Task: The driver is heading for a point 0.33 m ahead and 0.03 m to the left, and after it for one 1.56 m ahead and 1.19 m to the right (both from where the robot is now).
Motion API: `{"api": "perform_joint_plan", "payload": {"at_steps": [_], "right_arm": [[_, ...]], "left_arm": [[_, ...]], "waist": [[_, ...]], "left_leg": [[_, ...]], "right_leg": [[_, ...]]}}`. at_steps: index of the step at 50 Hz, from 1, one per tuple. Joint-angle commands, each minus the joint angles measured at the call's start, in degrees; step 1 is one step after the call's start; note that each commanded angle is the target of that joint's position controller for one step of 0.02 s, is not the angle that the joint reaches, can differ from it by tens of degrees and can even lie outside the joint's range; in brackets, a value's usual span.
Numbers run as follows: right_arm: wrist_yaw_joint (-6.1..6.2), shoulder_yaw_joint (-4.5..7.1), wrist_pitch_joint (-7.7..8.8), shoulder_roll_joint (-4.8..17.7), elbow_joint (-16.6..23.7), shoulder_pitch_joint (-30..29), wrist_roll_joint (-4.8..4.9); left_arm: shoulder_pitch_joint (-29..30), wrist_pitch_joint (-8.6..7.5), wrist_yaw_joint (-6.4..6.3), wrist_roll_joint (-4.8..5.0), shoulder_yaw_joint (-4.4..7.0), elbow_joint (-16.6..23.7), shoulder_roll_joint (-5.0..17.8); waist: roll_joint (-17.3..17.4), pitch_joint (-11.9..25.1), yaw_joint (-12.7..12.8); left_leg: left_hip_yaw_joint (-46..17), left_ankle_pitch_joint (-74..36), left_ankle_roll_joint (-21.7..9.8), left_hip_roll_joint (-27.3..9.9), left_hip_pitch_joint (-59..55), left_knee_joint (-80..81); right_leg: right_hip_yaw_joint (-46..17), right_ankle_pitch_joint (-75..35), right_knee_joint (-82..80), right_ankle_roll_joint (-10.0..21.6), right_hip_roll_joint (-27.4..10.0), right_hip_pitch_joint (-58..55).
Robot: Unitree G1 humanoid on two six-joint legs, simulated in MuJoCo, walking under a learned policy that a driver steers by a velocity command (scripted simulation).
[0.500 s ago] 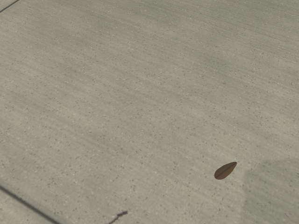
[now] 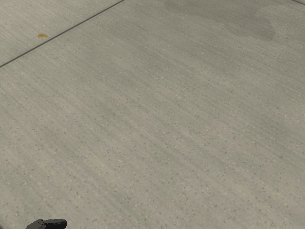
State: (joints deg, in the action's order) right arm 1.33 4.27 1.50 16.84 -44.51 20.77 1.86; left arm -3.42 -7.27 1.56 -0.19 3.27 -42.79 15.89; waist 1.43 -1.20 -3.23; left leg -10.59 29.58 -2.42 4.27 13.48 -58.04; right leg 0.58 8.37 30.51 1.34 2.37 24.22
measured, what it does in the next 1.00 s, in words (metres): walks ahead: left foot, then right foot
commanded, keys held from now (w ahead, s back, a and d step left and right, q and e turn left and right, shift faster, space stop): w+q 0.18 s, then w+e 0.78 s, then e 0.04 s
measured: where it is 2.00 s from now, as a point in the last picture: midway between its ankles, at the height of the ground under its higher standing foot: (155, 173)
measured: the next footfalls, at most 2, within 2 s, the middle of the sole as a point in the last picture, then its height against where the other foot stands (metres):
left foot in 0.44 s outside the picture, level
right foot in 0.96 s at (169, 189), level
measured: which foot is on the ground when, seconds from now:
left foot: up 0.00-0.42, down 0.44-0.94, up 0.96-1.00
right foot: down 0.00-0.44, up 0.46-0.94, down 0.96-1.00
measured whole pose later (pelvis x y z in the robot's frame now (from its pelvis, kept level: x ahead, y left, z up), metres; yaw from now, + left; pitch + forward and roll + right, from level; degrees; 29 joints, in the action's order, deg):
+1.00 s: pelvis +0.52 +0.02 -0.01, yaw -12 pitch +1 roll +2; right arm 1.0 4.7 3.0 16.6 -48.0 16.5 0.5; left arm -4.8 -1.5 2.8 1.3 4.1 -41.1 16.9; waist -0.9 -3.9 -1.7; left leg 8.5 30.6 3.2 -5.1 5.6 -51.8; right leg 3.2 10.9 38.7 6.1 0.9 29.5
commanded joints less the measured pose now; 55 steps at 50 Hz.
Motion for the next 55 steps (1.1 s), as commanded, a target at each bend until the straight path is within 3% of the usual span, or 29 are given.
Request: {"api": "perform_joint_plan", "payload": {"at_steps": [1, 2, 4, 8, 12, 16, 18, 20, 21, 22, 23, 24, 25, 27, 29, 32, 36, 40, 43, 45, 46, 47, 48, 49, 50, 51, 52, 53, 55], "right_arm": [[0.15, 1.71, 0.72, 8.89, 5.56, -2.28, -0.07], [-0.04, 1.85, 0.70, 8.00, 6.24, -4.18, -0.71], [-0.68, 1.65, 0.19, 5.45, 6.64, -3.31, -0.03], [-1.09, 0.98, -0.45, 3.22, 9.18, -6.95, -0.38], [-2.06, -0.31, 0.73, 0.87, 10.55, -12.41, -0.89], [-3.33, -0.91, 2.09, 1.01, 12.85, -20.71, -0.97], [-3.69, -0.45, 2.55, 2.66, 13.47, -21.48, -0.69], [-3.47, 0.99, 2.88, 5.63, 11.71, -14.73, -0.95], [-2.91, 2.51, 2.84, 8.43, 9.00, -6.30, -1.32], [-1.91, 3.89, 2.49, 12.91, 7.23, 3.98, -2.35], [-1.62, 4.16, 2.15, 16.77, 7.03, 4.76, -2.97], [-1.76, 2.84, 2.22, 10.98, 7.37, 4.43, -2.86], [-1.78, 1.90, 2.49, 8.62, 6.83, 1.21, -2.27], [-2.13, 0.80, 3.15, 4.65, 6.31, -5.50, -1.99], [-2.24, 0.74, 4.24, 3.21, 5.64, -8.68, -2.52], [-1.68, 1.34, 5.32, 4.21, 3.93, -9.60, -2.76], [-0.75, 1.97, 5.09, 6.10, 2.13, -8.28, -2.83], [-0.29, 2.77, 4.15, 8.35, 0.33, -5.04, -1.89], [-0.27, 3.30, 2.91, 9.57, -0.91, -3.58, -0.86], [-0.07, 3.72, 2.01, 11.27, -0.85, -4.38, -0.42], [0.03, 3.83, 1.43, 11.90, -0.67, -5.08, -0.17], [0.09, 3.51, 1.03, 11.49, -0.39, -5.93, 0.14], [0.30, 2.56, 1.41, 9.26, 0.48, -4.72, -1.15], [-0.28, 0.00, 2.97, 0.67, 3.81, 0.31, -3.18], [-0.86, 0.36, 5.04, 5.44, 4.22, -5.78, -1.13], [-1.06, 0.96, 5.90, 7.59, 5.60, -10.42, 0.74], [-0.56, 0.73, 6.23, 6.98, 5.23, -10.44, -0.17], [0.00, 1.19, 5.92, 7.68, 4.36, -9.97, -1.78], [0.18, 1.72, 4.13, 8.09, 4.36, -8.67, -2.43]], "left_arm": [[-8.45, 0.72, -0.45, -0.04, 1.86, 1.35, 6.23], [-7.20, 0.92, -0.59, -0.32, 1.58, 0.80, 5.27], [-7.05, 0.54, -0.87, -0.58, 1.48, -0.07, 5.00], [-8.11, 0.11, -1.07, 0.01, 2.36, -1.73, 7.50], [-10.46, 0.72, -0.73, 0.52, 2.28, -3.46, 8.49], [-15.21, 2.13, -0.54, 2.10, 2.46, -5.85, 10.84], [-16.12, 2.85, -0.74, 2.34, 2.72, -6.77, 12.06], [-14.95, 3.38, -1.08, 2.67, 2.73, -7.20, 12.82], [-15.00, 3.39, -1.22, 2.44, 2.11, -7.26, 11.43], [-14.77, 3.03, -1.20, 0.76, 0.53, -5.60, 7.50], [-21.97, 2.14, -0.84, 0.77, -1.52, -4.54, 0.51], [-18.52, 1.65, -0.75, 2.50, 0.20, -5.60, 7.25], [-14.09, 1.57, -0.71, 3.47, 1.04, -3.75, 9.23], [-11.80, 2.30, -1.18, 2.13, 1.31, -3.62, 8.10], [-14.39, 4.03, -1.23, 2.25, 1.27, -4.36, 5.79], [-12.32, 5.56, -1.34, 1.97, 1.12, -3.04, 3.87], [-6.72, 5.39, -0.25, 1.49, 0.66, -0.93, 2.88], [0.96, 5.23, 1.19, 1.28, 0.01, 2.14, 2.38], [3.70, 5.34, 2.04, 1.31, 0.24, 4.33, 3.40], [1.34, 5.56, 2.24, 1.37, 1.16, 4.87, 5.05], [-3.66, 5.71, 2.13, 1.60, 2.18, 4.02, 6.66], [-12.45, 5.82, 1.60, 1.82, 3.96, 1.81, 9.47], [-21.35, 6.46, 0.37, 1.93, 6.17, -0.34, 14.79], [-17.90, 6.05, 0.05, 1.71, 6.87, 0.78, 21.25], [-18.16, 5.03, 0.55, 1.00, 5.27, 3.25, 16.43], [-15.72, 4.14, 0.78, 0.45, 4.34, 3.25, 13.37], [-12.63, 3.73, 0.67, 0.93, 3.91, 3.57, 11.56], [-9.15, 3.88, 0.33, 1.26, 3.44, 4.19, 9.51], [-6.46, 4.25, -0.36, 0.09, 3.02, 5.68, 8.54]], "waist": [[-4.91, 4.51, 6.20], [-4.68, 1.69, 5.44], [-7.33, 1.25, 4.08], [-5.67, -0.06, 4.21], [-4.00, -1.02, 5.82], [-4.05, -3.56, 7.88], [-5.54, -3.20, 6.69], [-6.83, 1.27, 1.43], [-6.27, 6.88, -2.81], [-0.90, 15.92, -6.71], [14.04, 24.68, -2.11], [8.15, 23.00, -4.72], [7.45, 13.38, -3.82], [5.25, 5.57, -0.05], [5.73, 3.43, 3.01], [3.05, 0.28, 4.29], [1.82, -1.84, 2.96], [0.39, -4.19, 0.10], [0.92, -4.67, -0.09], [2.65, -1.61, 2.23], [3.25, 1.61, 5.29], [2.23, 6.20, 10.25], [-3.53, 11.17, 13.39], [-18.68, 15.33, 5.11], [-10.11, 21.38, 9.47], [-7.01, 14.31, 9.53], [-3.02, 9.88, 7.02], [-1.77, 6.90, 4.88], [-2.74, 6.19, 2.08]], "left_leg": [[1.68, -7.05, 1.22, -7.11, 28.28, -15.59], [1.74, -9.49, 1.29, -8.64, 27.22, -12.70], [2.91, -11.63, 1.25, -10.62, 23.62, -9.56], [4.25, -16.58, 2.33, -11.91, 27.88, -2.59], [6.58, -26.47, 1.82, -10.35, 24.21, 12.17], [10.89, -27.35, 1.48, -8.54, 21.76, 22.79], [10.56, -24.11, 0.64, -7.48, 19.79, 26.17], [11.92, -24.01, -1.24, -5.03, 7.48, 30.52], [12.30, -26.20, -2.75, -4.44, -6.08, 31.02], [1.51, -28.85, -6.29, -15.40, -24.20, 27.91], [-23.57, -20.61, -14.65, -29.59, -38.98, 33.32], [-26.14, -14.32, -14.04, -28.45, -34.90, 37.71], [-16.95, -15.45, -11.73, -26.35, -28.15, 39.13], [-5.81, -20.61, -9.45, -21.78, -14.92, 43.19], [0.41, -23.47, -8.85, -20.17, -7.66, 47.61], [7.17, -29.00, -9.16, -20.37, -4.89, 50.77], [15.35, -30.80, -7.84, -18.88, -6.49, 51.67], [19.64, -31.57, -6.91, -20.29, -10.96, 51.15], [21.36, -37.46, -5.68, -21.83, -17.07, 47.27], [22.93, -56.11, -4.39, -21.80, -19.18, 39.84], [23.90, -64.86, -3.50, -21.03, -18.84, 32.04], [25.56, -65.91, -1.58, -18.74, -14.80, 20.04], [25.71, -48.90, 1.55, -16.22, -1.15, 2.43], [19.11, 3.91, 5.77, -3.37, 24.02, -17.68], [6.16, 6.68, 4.92, -2.78, 28.89, -23.08], [5.81, 2.02, 3.77, -5.03, 32.14, -22.40], [5.89, -2.29, 3.31, -7.47, 30.26, -18.18], [6.06, -4.79, 3.68, -9.35, 26.87, -13.85], [5.96, -6.81, 4.39, -10.04, 19.66, -10.07]], "right_leg": [[-26.65, 11.64, -15.51, 8.41, -20.86, -27.64], [-21.64, 5.64, -16.61, 8.27, -18.90, -22.93], [-14.58, 0.34, -19.23, 7.95, -16.84, -18.89], [-6.97, -7.80, -22.14, 9.97, -17.75, -19.32], [-0.60, -13.06, -22.97, 9.70, -15.24, -19.15], [-1.59, -14.81, -21.67, 9.83, -16.37, -22.31], [-3.09, -18.08, -18.94, 8.95, -18.08, -25.39], [-2.05, -29.33, -10.78, 6.85, -17.11, -24.93], [-0.08, -31.47, -0.94, 5.00, -14.19, -20.56], [1.97, -14.88, 16.42, 2.30, -10.83, -8.08], [-0.28, 24.47, 35.13, -0.73, -1.93, 11.10], [-7.09, 25.94, 41.94, -0.58, -3.79, 16.08], [-6.09, 21.39, 43.00, -0.12, -6.11, 20.09], [-5.18, 12.77, 38.54, -0.59, -9.73, 16.82], [-5.63, 8.39, 36.85, -1.26, -11.10, 11.07], [-6.25, 3.89, 33.27, -2.31, -11.40, 13.05], [-4.96, -7.51, 20.25, -2.37, -10.61, 14.20], [-1.03, -9.82, 10.71, -0.69, -9.48, 14.19], [1.24, -4.34, 7.36, 1.62, -8.25, 14.87], [4.67, 1.45, 7.07, 3.86, -4.70, 8.93], [6.45, 3.56, 6.71, 5.30, -2.04, 2.21], [7.16, 0.78, 3.09, 7.35, 1.00, -10.39], [-3.21, -0.48, 1.47, 10.44, -3.79, -27.48], [-36.93, 4.26, -5.17, 21.64, -18.35, -43.50], [-47.07, 1.97, -12.76, 22.84, -22.09, -45.37], [-37.79, -8.56, -12.42, 20.37, -20.94, -40.53], [-29.77, -18.23, -10.80, 18.41, -18.22, -32.68], [-23.64, -24.84, -10.45, 16.70, -16.15, -25.08], [-18.96, -33.08, -11.79, 15.88, -14.08, -15.76]]}}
